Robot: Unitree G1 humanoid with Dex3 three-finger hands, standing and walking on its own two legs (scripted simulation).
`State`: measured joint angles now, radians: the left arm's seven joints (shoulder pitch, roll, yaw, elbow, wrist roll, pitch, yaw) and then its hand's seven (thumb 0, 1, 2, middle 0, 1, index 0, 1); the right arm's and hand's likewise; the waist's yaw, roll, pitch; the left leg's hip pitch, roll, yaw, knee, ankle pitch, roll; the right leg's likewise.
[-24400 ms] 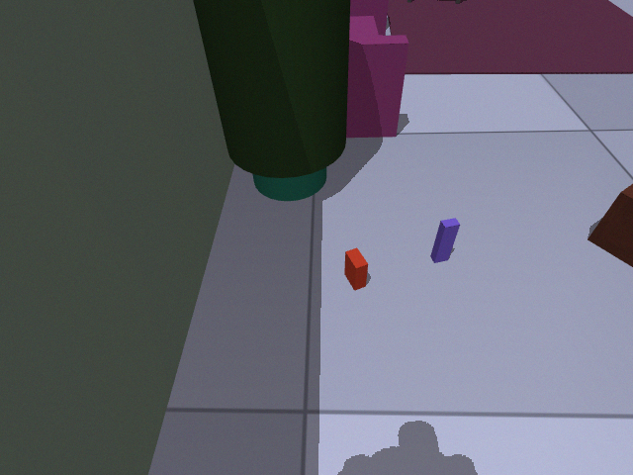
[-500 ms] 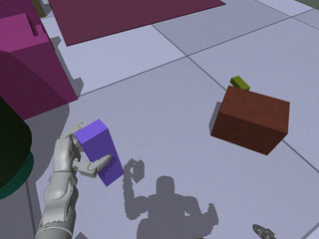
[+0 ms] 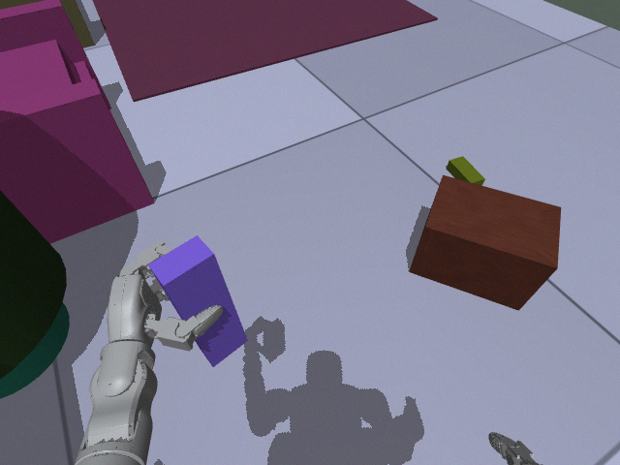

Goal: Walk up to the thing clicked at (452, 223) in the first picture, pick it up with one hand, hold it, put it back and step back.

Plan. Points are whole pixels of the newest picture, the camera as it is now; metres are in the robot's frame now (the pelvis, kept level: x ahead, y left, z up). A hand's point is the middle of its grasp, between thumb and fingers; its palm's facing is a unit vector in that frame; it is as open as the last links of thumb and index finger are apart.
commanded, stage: hold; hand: left
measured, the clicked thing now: (206, 308) +0.33 +0.16 +0.02
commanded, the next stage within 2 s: none
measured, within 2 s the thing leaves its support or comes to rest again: neither
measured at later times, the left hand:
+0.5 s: hand (187, 296) +0.33 +0.18 +0.06, palm faces +0.09 -1.00 -0.02, open 8.6 cm
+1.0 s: hand (180, 305) +0.32 +0.18 +0.06, palm faces +0.11 -0.99 -0.02, open 8.6 cm
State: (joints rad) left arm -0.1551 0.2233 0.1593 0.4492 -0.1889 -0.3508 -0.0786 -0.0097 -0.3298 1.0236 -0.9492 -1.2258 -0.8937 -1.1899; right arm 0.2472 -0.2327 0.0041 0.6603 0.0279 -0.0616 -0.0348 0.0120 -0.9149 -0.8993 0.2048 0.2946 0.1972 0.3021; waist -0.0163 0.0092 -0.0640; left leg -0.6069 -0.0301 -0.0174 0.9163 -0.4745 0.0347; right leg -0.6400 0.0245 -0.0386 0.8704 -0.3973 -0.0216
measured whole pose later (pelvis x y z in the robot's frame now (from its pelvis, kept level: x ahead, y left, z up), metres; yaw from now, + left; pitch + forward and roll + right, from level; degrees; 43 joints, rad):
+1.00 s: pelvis +0.00 +0.00 +0.01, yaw +0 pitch +7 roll -1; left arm -0.10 0.21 0.14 0.41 -0.19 -0.35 -0.07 -0.01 -0.31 0.99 -0.95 -1.20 -0.90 -1.17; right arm 0.24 -0.23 0.01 0.66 0.03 -0.06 -0.02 0.01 -0.92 -0.90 0.20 0.29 0.20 0.30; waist -0.01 0.01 -0.05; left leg -0.54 -0.03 -0.02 0.86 -0.45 0.03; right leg -0.57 0.02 -0.04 0.82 -0.37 -0.02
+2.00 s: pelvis +0.00 +0.00 +0.01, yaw +0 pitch +8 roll -1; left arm -0.11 0.20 0.14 0.42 -0.19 -0.35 -0.08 -0.01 -0.29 0.97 -0.95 -1.19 -0.89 -1.16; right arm 0.24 -0.23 0.00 0.66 0.03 -0.06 -0.02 0.01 -0.92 -0.90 0.20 0.29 0.20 0.30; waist -0.01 0.02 -0.06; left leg -0.55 -0.03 -0.02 0.86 -0.46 0.04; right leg -0.58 0.02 -0.04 0.82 -0.38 -0.02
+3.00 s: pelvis -0.03 -0.01 -0.11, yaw +0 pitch +26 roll -2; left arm -0.41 0.27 0.25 0.85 -0.17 -0.69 -0.11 -0.01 -0.32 0.98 -0.98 -1.18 -0.93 -1.15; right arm 0.19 -0.28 0.00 0.67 -0.02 -0.11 0.04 0.01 -0.89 -0.90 0.20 0.29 0.20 0.30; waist -0.06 -0.01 -0.19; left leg -1.28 -0.04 -0.03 1.47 -0.65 0.03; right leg -1.32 0.01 -0.07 1.42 -0.56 -0.04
